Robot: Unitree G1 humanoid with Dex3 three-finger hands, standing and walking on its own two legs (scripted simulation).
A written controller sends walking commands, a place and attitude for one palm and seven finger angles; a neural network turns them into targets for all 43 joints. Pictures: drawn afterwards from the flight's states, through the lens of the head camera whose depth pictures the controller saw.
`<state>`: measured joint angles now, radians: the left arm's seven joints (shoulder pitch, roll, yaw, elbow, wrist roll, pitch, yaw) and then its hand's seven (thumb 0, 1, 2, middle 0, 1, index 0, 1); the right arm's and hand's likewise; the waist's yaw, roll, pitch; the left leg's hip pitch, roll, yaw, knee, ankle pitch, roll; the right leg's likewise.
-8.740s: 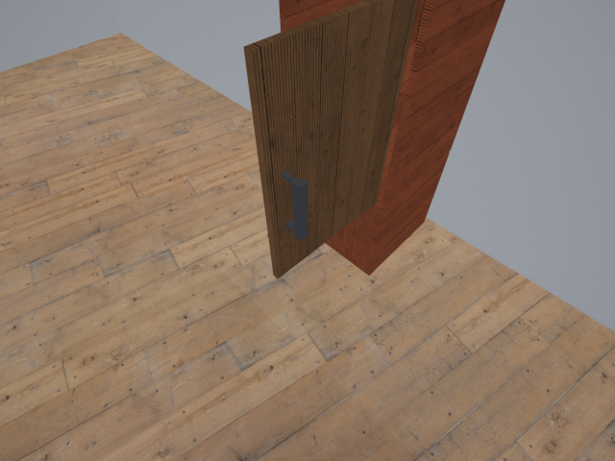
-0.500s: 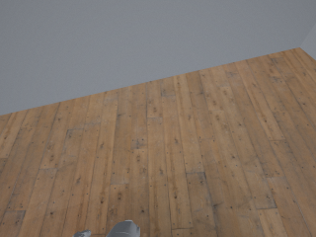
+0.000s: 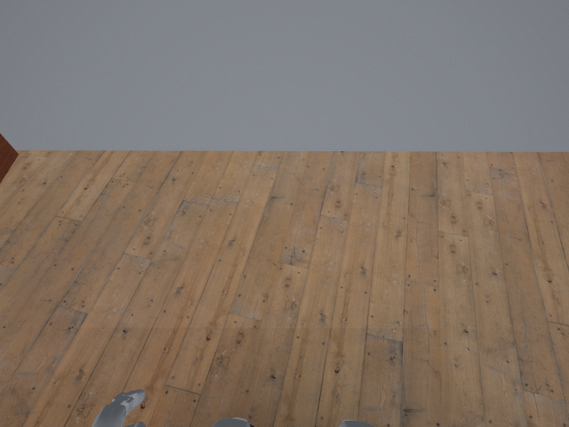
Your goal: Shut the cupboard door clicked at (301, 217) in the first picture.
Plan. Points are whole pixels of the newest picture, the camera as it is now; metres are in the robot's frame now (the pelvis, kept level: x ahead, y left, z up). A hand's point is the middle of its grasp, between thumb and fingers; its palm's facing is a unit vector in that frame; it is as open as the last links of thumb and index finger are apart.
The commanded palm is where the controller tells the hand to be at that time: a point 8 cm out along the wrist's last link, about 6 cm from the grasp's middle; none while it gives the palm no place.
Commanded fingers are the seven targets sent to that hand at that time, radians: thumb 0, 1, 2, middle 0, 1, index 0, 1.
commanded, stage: walk to a spot facing it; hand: left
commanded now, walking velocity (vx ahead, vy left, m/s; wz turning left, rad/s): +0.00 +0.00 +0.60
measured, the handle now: out of the picture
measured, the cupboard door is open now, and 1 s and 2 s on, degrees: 88 88 88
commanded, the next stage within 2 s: none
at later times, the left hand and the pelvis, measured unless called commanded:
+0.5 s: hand out of the picture -0.05 +0.20 -0.18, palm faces +0.41 -0.88 -0.23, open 7.3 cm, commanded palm none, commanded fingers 0.00 0.90 0.90 -0.20 -0.30 -0.20 -0.30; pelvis +0.04 +0.01 -0.01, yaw +21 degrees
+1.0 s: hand (134, 341) +0.26 +0.28 -0.15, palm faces +0.45 -0.86 -0.23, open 7.3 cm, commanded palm none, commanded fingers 0.00 0.90 0.90 -0.20 -0.30 -0.20 -0.30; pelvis +0.22 +0.05 -0.01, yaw +32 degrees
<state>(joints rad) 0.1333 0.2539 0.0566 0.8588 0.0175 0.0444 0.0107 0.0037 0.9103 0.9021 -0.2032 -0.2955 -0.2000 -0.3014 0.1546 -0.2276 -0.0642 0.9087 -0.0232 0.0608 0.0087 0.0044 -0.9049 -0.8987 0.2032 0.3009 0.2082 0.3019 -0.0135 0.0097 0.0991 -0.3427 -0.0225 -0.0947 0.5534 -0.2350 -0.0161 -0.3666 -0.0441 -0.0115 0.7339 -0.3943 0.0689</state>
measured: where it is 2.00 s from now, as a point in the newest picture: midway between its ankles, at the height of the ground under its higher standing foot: (211, 305)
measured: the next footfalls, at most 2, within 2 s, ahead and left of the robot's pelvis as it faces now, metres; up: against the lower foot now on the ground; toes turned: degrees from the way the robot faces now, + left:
right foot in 0.04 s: +0.04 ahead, -0.13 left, +0.00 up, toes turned +0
left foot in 0.48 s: +0.05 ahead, +0.13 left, +0.00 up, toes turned +29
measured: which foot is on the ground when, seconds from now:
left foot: down 0.00-0.04, up 0.06-0.46, down 0.48-0.96, up 0.98-1.00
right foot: up 0.00-0.02, down 0.04-0.48, up 0.50-0.94, down 0.96-1.00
